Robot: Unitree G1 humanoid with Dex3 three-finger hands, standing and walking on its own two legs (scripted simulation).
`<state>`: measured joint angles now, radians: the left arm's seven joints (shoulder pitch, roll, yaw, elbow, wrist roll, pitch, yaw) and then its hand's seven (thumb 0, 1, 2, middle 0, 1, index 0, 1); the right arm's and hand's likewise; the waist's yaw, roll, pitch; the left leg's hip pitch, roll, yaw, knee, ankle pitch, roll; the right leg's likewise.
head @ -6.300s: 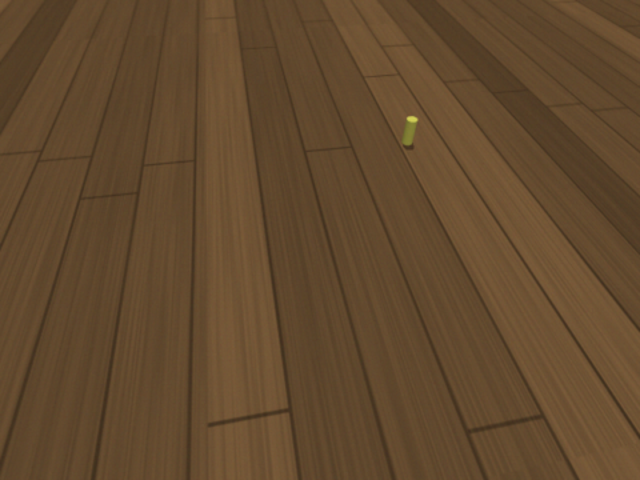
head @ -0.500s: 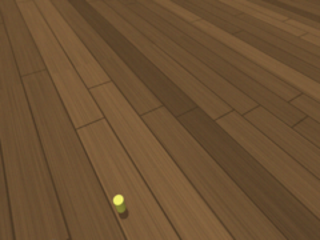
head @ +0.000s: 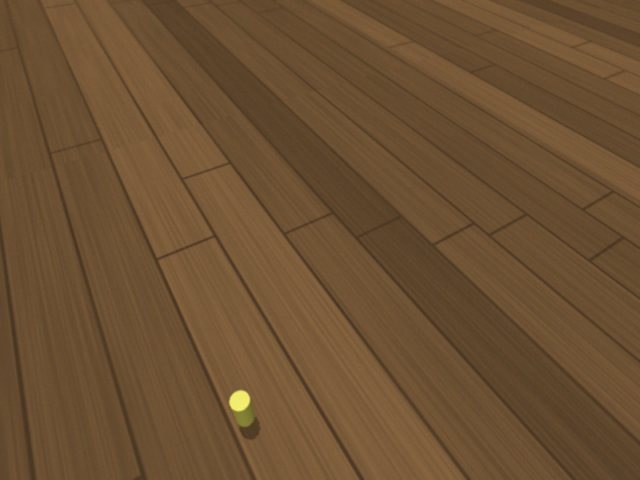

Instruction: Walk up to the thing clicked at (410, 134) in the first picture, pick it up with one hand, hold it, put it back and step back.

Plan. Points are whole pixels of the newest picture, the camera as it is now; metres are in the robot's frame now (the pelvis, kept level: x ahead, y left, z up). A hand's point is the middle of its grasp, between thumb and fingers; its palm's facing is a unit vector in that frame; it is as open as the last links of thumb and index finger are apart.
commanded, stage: walk up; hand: left
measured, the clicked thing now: (242, 409) +0.43 +0.21 -0.71
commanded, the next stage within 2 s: none
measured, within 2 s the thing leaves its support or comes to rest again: neither
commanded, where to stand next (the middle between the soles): +0.09 +0.00 m, yaw +0 degrees
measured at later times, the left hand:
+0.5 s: hand out of the picture +0.07 +0.26 -0.15, palm faces -0.03 -0.92 -0.40, open 7.4 cm
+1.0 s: hand (135, 464) +0.18 +0.27 -0.18, palm faces -0.02 -0.93 -0.36, open 7.4 cm
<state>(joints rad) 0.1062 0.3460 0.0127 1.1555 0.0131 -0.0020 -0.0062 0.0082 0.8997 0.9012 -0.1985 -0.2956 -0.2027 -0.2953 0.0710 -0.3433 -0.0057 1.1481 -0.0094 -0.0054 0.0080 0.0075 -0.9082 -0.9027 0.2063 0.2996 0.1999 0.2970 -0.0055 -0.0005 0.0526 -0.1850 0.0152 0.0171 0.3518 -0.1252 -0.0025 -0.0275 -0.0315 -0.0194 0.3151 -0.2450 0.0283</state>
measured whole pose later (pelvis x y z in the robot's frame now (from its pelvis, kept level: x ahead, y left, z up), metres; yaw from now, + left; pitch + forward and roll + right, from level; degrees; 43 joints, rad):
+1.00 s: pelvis +0.08 +0.01 -0.03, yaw -2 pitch -4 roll +1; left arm 0.13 0.37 0.04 0.86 -0.02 0.07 0.02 0.00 0.90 0.90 -0.20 -0.30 -0.20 -0.30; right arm -0.01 -0.33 -0.04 0.82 0.00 0.04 -0.02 0.01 -0.91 -0.90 0.21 0.30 0.20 0.30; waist 0.02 -0.03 0.23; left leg -0.39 -0.02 0.07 0.53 -0.07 0.05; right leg -0.39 0.05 0.11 1.17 -0.53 0.00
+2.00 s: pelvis +0.03 -0.01 -0.04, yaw +4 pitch -3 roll +0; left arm 0.12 0.33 0.03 0.83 0.02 -0.01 0.02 0.01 0.90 0.90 -0.20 -0.30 -0.21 -0.30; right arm 0.18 -0.43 -0.06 0.80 0.00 0.08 0.00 0.01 -0.91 -0.90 0.20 0.30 0.20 0.30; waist 0.00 0.08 0.22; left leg -0.44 -0.06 -0.11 1.24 -0.54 0.01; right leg -0.48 -0.07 -0.03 0.64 -0.11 0.01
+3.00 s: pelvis +0.05 -0.01 -0.02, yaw -1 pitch -3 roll +1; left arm 0.28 0.40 0.05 0.84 0.01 -0.04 0.06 0.01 0.89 0.90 -0.20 -0.30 -0.21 -0.30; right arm 0.23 -0.44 -0.08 0.81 0.00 0.08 0.02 0.01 -0.91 -0.90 0.20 0.30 0.20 0.30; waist 0.00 0.13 0.18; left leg -0.55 -0.05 -0.18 1.11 -0.38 -0.01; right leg -0.28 -0.05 0.02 0.66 -0.32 0.03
